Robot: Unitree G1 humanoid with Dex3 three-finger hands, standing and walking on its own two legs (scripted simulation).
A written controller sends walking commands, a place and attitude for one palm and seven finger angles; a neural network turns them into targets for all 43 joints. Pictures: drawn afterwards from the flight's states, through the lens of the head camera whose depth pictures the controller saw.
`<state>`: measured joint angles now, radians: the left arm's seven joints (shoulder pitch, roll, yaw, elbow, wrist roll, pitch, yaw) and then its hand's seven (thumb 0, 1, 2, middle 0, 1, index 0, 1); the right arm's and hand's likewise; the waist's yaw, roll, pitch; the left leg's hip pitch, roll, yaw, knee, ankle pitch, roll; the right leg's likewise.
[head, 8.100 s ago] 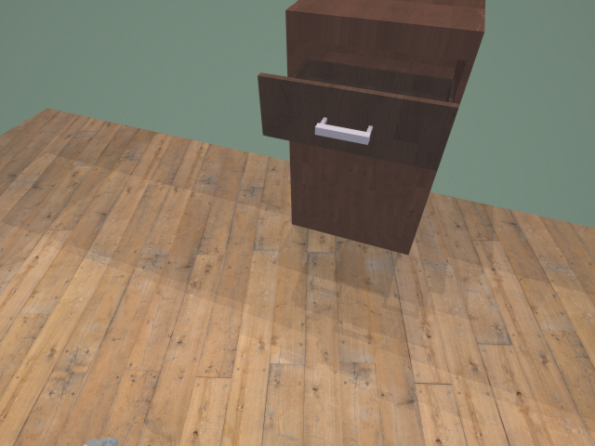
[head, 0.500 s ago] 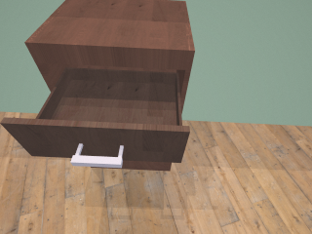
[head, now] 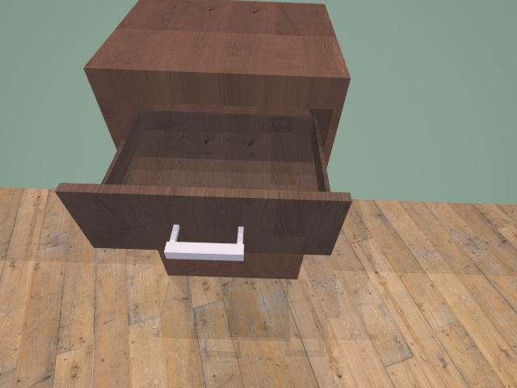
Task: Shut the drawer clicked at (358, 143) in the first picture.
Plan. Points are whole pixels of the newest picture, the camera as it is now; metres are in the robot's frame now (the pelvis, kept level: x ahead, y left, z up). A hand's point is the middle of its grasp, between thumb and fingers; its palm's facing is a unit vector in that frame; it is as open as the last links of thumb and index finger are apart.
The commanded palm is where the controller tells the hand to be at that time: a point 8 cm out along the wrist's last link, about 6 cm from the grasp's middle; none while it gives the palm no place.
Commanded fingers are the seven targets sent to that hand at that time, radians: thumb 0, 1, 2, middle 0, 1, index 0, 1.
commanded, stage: come to a stop and stand still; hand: left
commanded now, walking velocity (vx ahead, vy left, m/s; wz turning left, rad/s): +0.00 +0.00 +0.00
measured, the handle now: (206, 241) +0.37 +0.12 -0.02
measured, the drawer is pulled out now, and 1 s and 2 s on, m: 0.27 0.27 0.27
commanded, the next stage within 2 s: look again from close up in 0.20 s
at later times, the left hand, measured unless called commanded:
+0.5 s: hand out of the picture +0.00 +0.16 -0.17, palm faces +0.01 -0.99 -0.16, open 7.4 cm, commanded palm none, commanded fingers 0.00 0.90 0.90 -0.20 -0.30 -0.20 -0.30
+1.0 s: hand out of the picture +0.05 +0.16 -0.15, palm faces +0.11 -0.97 -0.20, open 7.3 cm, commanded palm +0.11 +0.20 -0.06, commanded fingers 0.00 0.90 0.90 -0.28 -0.39 -0.28 -0.39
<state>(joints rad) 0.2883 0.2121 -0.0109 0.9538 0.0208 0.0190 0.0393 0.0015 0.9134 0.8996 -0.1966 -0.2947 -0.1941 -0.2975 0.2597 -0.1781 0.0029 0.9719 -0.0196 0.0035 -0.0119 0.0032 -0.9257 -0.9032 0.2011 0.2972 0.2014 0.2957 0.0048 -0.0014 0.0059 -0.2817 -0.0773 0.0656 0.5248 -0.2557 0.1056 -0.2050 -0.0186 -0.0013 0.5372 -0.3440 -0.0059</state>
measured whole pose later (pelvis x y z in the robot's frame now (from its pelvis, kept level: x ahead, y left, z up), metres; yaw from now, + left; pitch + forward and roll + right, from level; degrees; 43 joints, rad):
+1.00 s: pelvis +0.02 -0.02 +0.01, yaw +0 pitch +1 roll +0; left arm 0.43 0.17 0.00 0.70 -0.05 0.08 0.07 0.01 0.93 0.90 -0.20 -0.30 -0.20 -0.30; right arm 0.32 -0.15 0.02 1.03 0.01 -0.07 -0.04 0.02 -0.92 -0.90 0.20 0.30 0.20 0.30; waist -0.01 -0.03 0.02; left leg -0.23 -0.06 0.05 0.46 -0.24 0.07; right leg -0.15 -0.01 -0.02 0.47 -0.32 -0.01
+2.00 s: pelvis +0.00 -0.06 -0.04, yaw +2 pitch +9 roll +0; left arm 0.59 0.18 0.04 -0.19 -0.25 -0.38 -0.16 0.01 0.91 0.90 -1.09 -1.26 -1.08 -1.26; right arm 0.27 -0.28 -0.03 0.56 0.05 -0.23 -0.06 0.02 -0.90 -0.90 0.20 0.30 0.20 0.30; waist -0.02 0.04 -0.11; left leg -0.65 -0.02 0.01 0.91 -0.42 0.02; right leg -0.60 0.05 -0.10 0.89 -0.46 -0.08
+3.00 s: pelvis +0.01 -0.04 -0.03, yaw +2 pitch +6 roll -1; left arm 0.63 0.17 -0.07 -0.44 -0.16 -0.17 -0.01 0.01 0.90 0.90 -1.40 -1.60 -1.40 -1.60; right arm 0.28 -0.25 0.04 0.45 0.04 -0.15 0.00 0.02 -0.90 -0.90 0.20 0.30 0.20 0.30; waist -0.01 0.06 -0.12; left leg -0.53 -0.03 0.02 0.86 -0.42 0.05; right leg -0.47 0.04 -0.09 0.83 -0.46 -0.06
